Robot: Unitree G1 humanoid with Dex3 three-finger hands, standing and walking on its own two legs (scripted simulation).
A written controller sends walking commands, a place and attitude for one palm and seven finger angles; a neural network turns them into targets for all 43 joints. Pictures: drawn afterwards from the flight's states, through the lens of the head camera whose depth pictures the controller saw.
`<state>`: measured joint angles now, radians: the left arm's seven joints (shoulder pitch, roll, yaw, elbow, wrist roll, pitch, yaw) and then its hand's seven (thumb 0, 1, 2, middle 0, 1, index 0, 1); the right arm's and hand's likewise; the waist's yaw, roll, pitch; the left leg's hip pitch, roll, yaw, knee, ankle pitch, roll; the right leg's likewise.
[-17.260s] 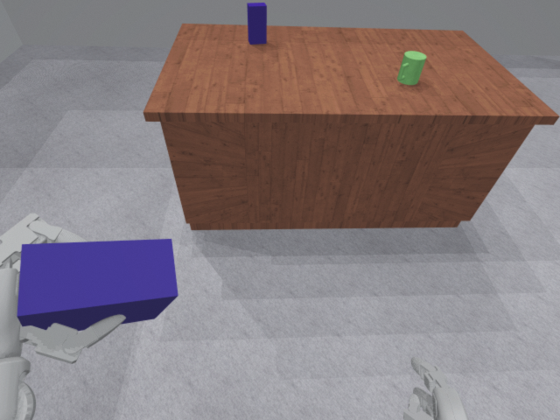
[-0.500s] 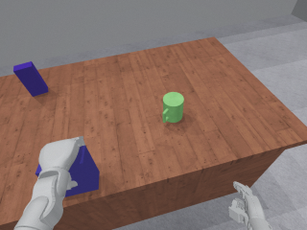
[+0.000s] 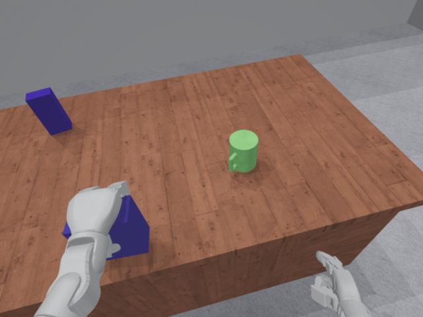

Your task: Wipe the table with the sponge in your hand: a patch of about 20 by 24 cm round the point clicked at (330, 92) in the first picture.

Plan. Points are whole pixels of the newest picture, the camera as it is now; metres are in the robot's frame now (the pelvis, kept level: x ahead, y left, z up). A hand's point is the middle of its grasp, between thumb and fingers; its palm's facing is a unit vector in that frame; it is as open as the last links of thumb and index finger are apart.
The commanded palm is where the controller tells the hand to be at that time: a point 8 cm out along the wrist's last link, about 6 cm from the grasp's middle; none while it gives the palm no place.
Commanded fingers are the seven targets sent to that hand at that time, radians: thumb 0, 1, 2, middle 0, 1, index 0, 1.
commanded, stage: move the sponge above the wiping area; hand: left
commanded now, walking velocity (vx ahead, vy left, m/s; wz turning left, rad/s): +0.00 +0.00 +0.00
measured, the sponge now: (115, 235) +0.26 +0.26 -0.02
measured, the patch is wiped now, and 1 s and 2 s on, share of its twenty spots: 0.00 0.00 0.00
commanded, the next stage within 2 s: none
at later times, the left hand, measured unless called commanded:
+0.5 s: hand (108, 211) +0.28 +0.25 +0.05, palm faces +0.03 -0.05 -1.00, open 10.2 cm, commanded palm +0.24 +0.26 +0.10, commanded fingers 0.00 0.10 1.30 -1.20 -1.60 -1.20 -1.60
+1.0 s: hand (90, 217) +0.26 +0.28 +0.05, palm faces +0.04 -0.04 -1.00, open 10.2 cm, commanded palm +0.23 +0.27 +0.10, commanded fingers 0.00 0.10 1.30 -1.20 -1.60 -1.20 -1.60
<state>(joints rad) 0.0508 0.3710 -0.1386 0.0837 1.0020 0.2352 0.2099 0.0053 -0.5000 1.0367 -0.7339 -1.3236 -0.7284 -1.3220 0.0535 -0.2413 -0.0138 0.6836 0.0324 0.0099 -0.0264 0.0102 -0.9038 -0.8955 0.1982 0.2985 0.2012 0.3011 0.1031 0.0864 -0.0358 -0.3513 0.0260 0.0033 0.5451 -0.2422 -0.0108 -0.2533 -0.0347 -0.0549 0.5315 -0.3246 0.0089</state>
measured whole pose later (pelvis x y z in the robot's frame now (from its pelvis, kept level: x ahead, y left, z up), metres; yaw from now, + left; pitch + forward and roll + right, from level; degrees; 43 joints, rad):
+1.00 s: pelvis +0.00 -0.01 +0.00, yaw +0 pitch +1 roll +0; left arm 0.01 0.40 -0.07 0.15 0.97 0.30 0.21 0.00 -0.50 1.04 -0.73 -1.33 -0.72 -1.33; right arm 0.03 -0.24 0.00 0.70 0.05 0.01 -0.04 0.01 -0.90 -0.90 0.20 0.30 0.20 0.30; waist 0.11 0.09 -0.04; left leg -0.32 0.03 0.00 0.52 -0.22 -0.02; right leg -0.22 -0.03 -0.06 0.51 -0.31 0.00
